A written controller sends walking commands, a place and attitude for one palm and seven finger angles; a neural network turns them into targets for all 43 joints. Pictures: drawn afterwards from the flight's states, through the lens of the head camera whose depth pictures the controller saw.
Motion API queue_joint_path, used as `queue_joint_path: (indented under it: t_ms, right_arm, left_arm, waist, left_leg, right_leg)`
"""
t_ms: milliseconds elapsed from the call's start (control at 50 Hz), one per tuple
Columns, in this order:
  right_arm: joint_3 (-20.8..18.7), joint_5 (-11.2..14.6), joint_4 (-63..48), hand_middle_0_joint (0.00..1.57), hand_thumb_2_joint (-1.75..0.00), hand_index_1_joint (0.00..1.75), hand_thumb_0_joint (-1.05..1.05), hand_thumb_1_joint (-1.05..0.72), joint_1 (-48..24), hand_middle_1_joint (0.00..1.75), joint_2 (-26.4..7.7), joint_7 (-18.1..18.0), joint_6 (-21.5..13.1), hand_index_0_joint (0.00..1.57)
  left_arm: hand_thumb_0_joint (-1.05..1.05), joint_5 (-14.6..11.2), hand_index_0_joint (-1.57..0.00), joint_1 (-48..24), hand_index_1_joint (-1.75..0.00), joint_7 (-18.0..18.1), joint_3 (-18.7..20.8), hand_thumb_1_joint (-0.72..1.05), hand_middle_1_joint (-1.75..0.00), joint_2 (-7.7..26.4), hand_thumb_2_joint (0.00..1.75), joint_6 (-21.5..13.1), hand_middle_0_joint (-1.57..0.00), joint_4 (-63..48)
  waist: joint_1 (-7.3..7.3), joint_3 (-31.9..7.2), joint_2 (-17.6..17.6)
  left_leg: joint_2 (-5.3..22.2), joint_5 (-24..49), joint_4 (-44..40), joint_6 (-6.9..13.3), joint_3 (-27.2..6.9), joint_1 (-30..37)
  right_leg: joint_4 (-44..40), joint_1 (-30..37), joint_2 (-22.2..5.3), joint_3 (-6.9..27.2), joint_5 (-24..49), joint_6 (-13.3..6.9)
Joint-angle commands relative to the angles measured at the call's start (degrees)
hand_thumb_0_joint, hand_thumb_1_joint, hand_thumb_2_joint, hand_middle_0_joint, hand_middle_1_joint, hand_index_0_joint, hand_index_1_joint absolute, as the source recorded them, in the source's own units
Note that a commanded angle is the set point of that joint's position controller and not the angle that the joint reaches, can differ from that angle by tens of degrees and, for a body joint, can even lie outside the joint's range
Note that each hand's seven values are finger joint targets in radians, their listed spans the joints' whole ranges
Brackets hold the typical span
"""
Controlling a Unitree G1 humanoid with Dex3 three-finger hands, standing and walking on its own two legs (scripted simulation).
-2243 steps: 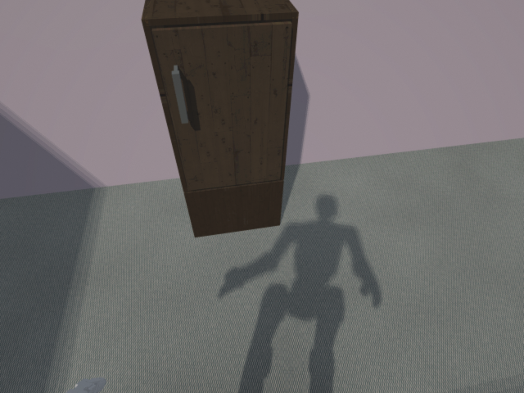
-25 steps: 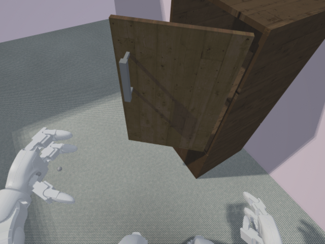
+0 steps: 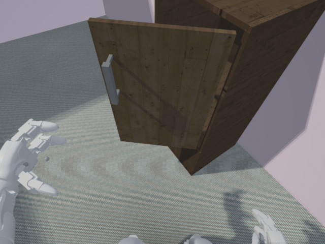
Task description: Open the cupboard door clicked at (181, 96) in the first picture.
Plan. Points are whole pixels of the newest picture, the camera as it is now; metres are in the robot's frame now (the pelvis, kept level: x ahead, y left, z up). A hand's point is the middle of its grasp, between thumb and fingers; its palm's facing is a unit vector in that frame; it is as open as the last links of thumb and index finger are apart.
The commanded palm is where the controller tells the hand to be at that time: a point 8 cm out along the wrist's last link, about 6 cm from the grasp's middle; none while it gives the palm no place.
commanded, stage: raise the hand with hooked fingers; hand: left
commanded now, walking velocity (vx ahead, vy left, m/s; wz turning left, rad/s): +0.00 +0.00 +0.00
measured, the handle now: (112, 81) +0.56 +0.18 +0.04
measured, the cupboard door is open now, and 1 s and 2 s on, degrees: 49 49 49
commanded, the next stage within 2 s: move the hooked fingers beside the handle in 0.28 s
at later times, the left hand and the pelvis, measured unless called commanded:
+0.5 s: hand (49, 161) +0.28 +0.27 +0.06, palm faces -0.04 -1.00 -0.04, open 14.0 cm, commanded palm +0.27 +0.31 +0.06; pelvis -0.01 -0.01 +0.00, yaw +1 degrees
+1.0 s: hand (67, 130) +0.37 +0.25 +0.06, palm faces -0.08 -1.00 -0.03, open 14.0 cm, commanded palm +0.35 +0.30 +0.06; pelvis +0.00 +0.00 +0.00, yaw -1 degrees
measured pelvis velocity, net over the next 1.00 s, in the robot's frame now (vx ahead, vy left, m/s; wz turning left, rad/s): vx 0.00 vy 0.00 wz -0.01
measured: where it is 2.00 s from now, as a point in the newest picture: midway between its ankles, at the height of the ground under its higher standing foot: outside the picture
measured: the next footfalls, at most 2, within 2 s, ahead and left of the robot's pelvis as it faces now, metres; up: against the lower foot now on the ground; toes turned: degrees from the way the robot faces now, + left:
none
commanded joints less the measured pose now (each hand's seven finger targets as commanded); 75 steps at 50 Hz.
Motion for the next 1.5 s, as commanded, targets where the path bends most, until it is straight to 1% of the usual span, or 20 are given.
queue_joint_path:
  t_ms: [0, 100, 140, 260, 360, 460, 600, 660, 740, 800, 840, 880, 940, 1000, 1080, 1140, 1240, 1320, 1420, 1480]
  right_arm:
    - [-3.7, 0.5, -7.9, 0.2, -0.9, 0.3, 0.0, -0.9, -1.5, 0.3, -7.8, -0.8, -2.6, 0.2]
    - [-3.6, 0.5, -7.9, 0.2, -0.9, 0.3, 0.0, -0.9, -1.6, 0.3, -7.5, -1.1, -2.9, 0.2]
    - [-3.6, 0.4, -7.6, 0.2, -0.9, 0.3, 0.0, -0.9, -1.4, 0.3, -7.5, -1.1, -2.9, 0.2]
    - [-3.1, 0.8, -7.2, 0.2, -0.9, 0.3, 0.0, -0.9, -2.1, 0.3, -7.5, -1.8, -2.7, 0.2]
    - [-3.1, 0.8, -7.6, 0.2, -0.9, 0.3, 0.0, -0.9, -2.1, 0.3, -7.5, -1.8, -2.9, 0.2]
    - [-2.9, 0.6, -6.0, 0.2, -0.9, 0.3, 0.0, -0.9, -1.3, 0.3, -7.7, -2.4, -2.8, 0.2]
    - [-3.3, 0.7, -5.0, 0.2, -0.9, 0.3, 0.0, -0.9, 0.0, 0.3, -7.9, -2.6, -2.5, 0.2]
    - [-3.4, 0.5, -5.1, 0.2, -0.9, 0.3, 0.0, -0.9, 0.8, 0.3, -8.2, -2.2, -1.8, 0.2]
    - [-3.2, 0.3, -5.2, 0.2, -0.9, 0.3, 0.0, -0.9, 1.4, 0.3, -8.4, -1.7, -0.2, 0.2]
    - [-3.5, 0.3, -5.8, 0.2, -0.9, 0.3, 0.0, -0.9, 1.7, 0.3, -8.0, -1.2, 0.3, 0.2]
    - [-3.8, 0.1, -5.7, 0.2, -0.9, 0.3, 0.0, -0.9, 2.8, 0.3, -8.1, -0.9, 0.7, 0.2]
    - [-4.0, 0.2, -5.4, 0.2, -0.9, 0.3, 0.0, -0.9, 3.3, 0.3, -8.1, -0.7, 1.3, 0.2]
    - [-4.0, 0.2, -4.8, 0.2, -0.9, 0.3, 0.0, -0.9, 4.3, 0.3, -8.6, -0.7, 2.5, 0.2]
    - [-4.0, 0.3, -4.4, 0.2, -0.9, 0.3, 0.0, -0.9, 4.0, 0.3, -8.7, -0.8, 3.4, 0.2]
    - [-3.9, -0.1, -4.2, 0.2, -0.9, 0.3, 0.0, -0.9, 4.7, 0.3, -8.5, -0.8, 4.3, 0.2]
    - [-3.9, -0.3, -3.4, 0.2, -0.9, 0.3, 0.0, -0.9, 5.5, 0.3, -8.5, -0.5, 4.9, 0.2]
    - [-3.6, 0.0, -2.7, 0.2, -0.9, 0.3, 0.0, -0.9, 5.7, 0.3, -8.8, -0.6, 6.4, 0.2]
    - [-3.7, -0.3, -2.8, 0.2, -0.9, 0.3, 0.0, -0.9, 6.7, 0.3, -9.2, -0.3, 7.3, 0.2]
    - [-3.5, -0.5, -2.1, 0.2, -0.9, 0.3, 0.0, -0.9, 7.7, 0.3, -9.4, -0.3, 8.8, 0.2]
    - [-3.4, -0.6, -1.3, 0.2, -0.9, 0.3, 0.0, -0.9, 8.2, 0.3, -9.4, -0.3, 9.4, 0.2]
  left_arm:
    - [0.0, -1.6, -0.3, -10.0, -1.2, 0.8, 6.0, -0.5, -1.2, 14.6, 0.3, -5.1, -0.3, -10.0]
    - [0.0, -0.8, -0.3, -10.1, -1.2, 0.8, 5.7, -0.5, -1.2, 15.4, 0.3, -6.1, -0.3, -12.2]
    - [0.0, -0.8, -0.3, -10.2, -1.2, 0.8, 6.1, -0.5, -1.2, 15.9, 0.3, -6.5, -0.3, -12.6]
    - [0.0, -1.7, -0.3, -11.5, -1.2, 0.1, 5.3, -0.5, -1.2, 14.2, 0.3, -5.3, -0.3, -6.9]
    - [0.0, -1.2, -0.3, -11.9, -1.2, -1.0, 4.3, -0.5, -1.2, 14.1, 0.3, -4.8, -0.3, -7.1]
    - [0.0, -0.8, -0.3, -20.4, -1.2, -0.5, 5.6, -0.5, -1.2, 16.5, 0.3, -6.4, -0.3, -4.7]
    - [0.0, 1.5, -0.3, -26.6, -1.2, -0.4, 1.9, -0.5, -1.2, 15.3, 0.3, -5.6, -0.3, -1.4]
    - [0.0, 1.7, -0.3, -26.1, -1.2, 0.3, 3.9, -0.5, -1.2, 17.0, 0.3, -4.8, -0.3, 0.7]
    - [0.0, 2.3, -0.3, -29.0, -1.2, 1.9, 6.7, -0.5, -1.2, 20.1, 0.3, -4.6, -0.3, 4.3]
    - [0.0, 2.9, -0.3, -30.7, -1.2, 2.6, 3.7, -0.5, -1.2, 17.0, 0.3, -5.8, -0.3, 2.5]
    - [0.0, 3.3, -0.3, -30.9, -1.2, 2.6, 3.0, -0.5, -1.2, 16.6, 0.3, -6.6, -0.3, 1.0]
    - [0.0, 3.2, -0.3, -30.4, -1.2, 2.6, 2.0, -0.5, -1.2, 15.3, 0.3, -6.8, -0.3, 1.3]
    - [0.0, 3.0, -0.3, -31.4, -1.2, 2.6, 3.3, -0.5, -1.2, 16.4, 0.3, -5.9, -0.3, 5.2]
    - [0.0, 3.7, -0.3, -35.3, -1.2, 3.2, 3.4, -0.5, -1.2, 17.0, 0.3, -5.7, -0.3, 8.1]
    - [0.0, 5.2, -0.3, -39.9, -1.2, 3.9, 3.5, -0.5, -1.2, 18.7, 0.3, -7.6, -0.3, 7.6]
    - [0.0, 5.8, -0.3, -44.4, -1.2, 4.2, 2.4, -0.5, -1.2, 18.4, 0.3, -8.9, -0.3, 8.0]
    - [0.0, 6.2, -0.3, -47.8, -1.2, 3.3, 1.4, -0.5, -1.2, 17.9, 0.3, -7.9, -0.3, 17.1]
    - [0.0, 7.4, -0.3, -51.8, -1.2, 3.5, 1.7, -0.5, -1.2, 19.8, 0.3, -8.1, -0.3, 18.5]
    - [0.0, 8.1, -0.3, -58.2, -1.2, 4.3, 3.8, -0.5, -1.2, 23.5, 0.3, -9.9, -0.3, 22.3]
    - [0.0, 9.6, -0.3, -61.5, -1.2, 4.4, 3.0, -0.5, -1.2, 24.2, 0.3, -10.4, -0.3, 24.3]
  waist:
    - [1.04, -13.1, 3.7]
    - [1.03, -15.2, 5.8]
    - [0.79, -15.8, 4.9]
    - [0.1, -10.2, 2.3]
    - [0.34, -12.9, 2.1]
    - [-0.62, -12.7, 2.3]
    - [-1.11, -15.9, 5.6]
    - [-0.26, -17.7, 3.8]
    - [-0.19, -16.5, 2.1]
    - [-0.37, -18.1, 5.9]
    - [-0.52, -21.3, 6.2]
    - [-1.06, -21.3, 5.9]
    - [-1.41, -19.0, 2.2]
    - [-1.98, -16.5, 2.4]
    - [-1.77, -19.8, 6.0]
    - [-2.61, -22.1, 5.9]
    - [-3.5, -18.3, 4.5]
    - [-3.37, -20.8, 5.6]
    - [-4.34, -21.8, 3.4]
    - [-5.1, -22.1, 6.7]
  left_leg:
    - [-1.9, 15.9, -8.6, -0.7, -3.2, 4.9]
    - [-1.9, 16.4, -8.6, -0.3, -3.1, 6.2]
    - [-1.8, 17.7, -8.3, -0.2, -3.2, 6.5]
    - [-1.8, 11.9, -9.0, -0.3, -3.1, 3.8]
    - [-1.9, 13.4, -8.4, -0.1, -2.9, 4.3]
    - [-1.7, 12.5, -7.6, -0.3, -3.3, 3.6]
    - [-1.5, 14.9, -7.9, -0.5, -4.1, 6.6]
    - [-1.5, 17.6, -7.7, -0.6, -3.9, 6.1]
    - [-1.4, 17.3, -7.6, -0.7, -3.5, 3.1]
    - [-1.3, 18.6, -7.9, -0.9, -3.5, 5.4]
    - [-1.0, 23.2, -7.2, -0.9, -3.6, 8.0]
    - [-0.7, 25.6, -7.0, -1.1, -3.9, 9.3]
    - [-0.6, 24.5, -7.0, -1.0, -3.9, 6.8]
    - [-1.0, 19.1, -7.6, -0.8, -3.6, 4.4]
    - [-0.9, 21.7, -6.8, -0.9, -3.6, 6.8]
    - [-0.4, 23.9, -5.9, -1.1, -4.5, 9.1]
    - [-0.6, 19.2, -5.8, -0.8, -3.9, 4.9]
    - [-0.6, 21.6, -4.8, -0.8, -4.3, 5.6]
    - [-0.6, 19.2, -3.4, -0.3, -4.1, 2.4]
    - [-0.5, 17.8, -3.0, -0.4, -4.3, 2.9]
  right_leg:
    - [-6.2, 9.8, 1.7, 3.4, 9.2, -0.8]
    - [-6.6, 11.4, 1.4, 4.3, 10.0, -0.8]
    - [-6.4, 12.1, 1.6, 4.3, 11.6, -0.8]
    - [-8.1, 9.4, 1.4, 4.6, 5.7, -0.5]
    - [-7.8, 10.9, 1.1, 5.3, 7.3, -0.5]
    - [-6.9, 9.3, 1.3, 5.4, 6.3, -0.5]
    - [-5.2, 6.5, 1.3, 3.8, 8.7, -0.8]
    - [-4.8, 8.4, 1.3, 3.8, 11.6, -0.7]
    - [-4.4, 9.1, 1.5, 4.0, 12.0, -0.7]
    - [-3.9, 7.7, 1.4, 3.6, 12.4, -0.7]
    - [-3.4, 8.3, 1.7, 3.7, 15.4, -0.7]
    - [-3.4, 7.2, 1.8, 3.3, 16.4, -0.6]
    - [-3.5, 7.1, 2.0, 3.1, 16.5, -0.5]
    - [-4.1, 5.9, 1.8, 3.3, 13.3, -0.5]
    - [-3.3, 6.0, 1.8, 3.8, 14.7, -0.8]
    - [-2.6, 4.3, 2.2, 3.5, 14.9, -0.8]
    - [-2.8, 3.0, 2.2, 3.5, 12.8, -0.8]
    - [-1.6, 2.1, 2.2, 3.4, 13.9, -1.1]
    - [-1.0, 2.2, 2.4, 4.0, 13.3, -0.8]
    - [-0.9, -0.1, 2.3, 4.3, 11.6, -0.7]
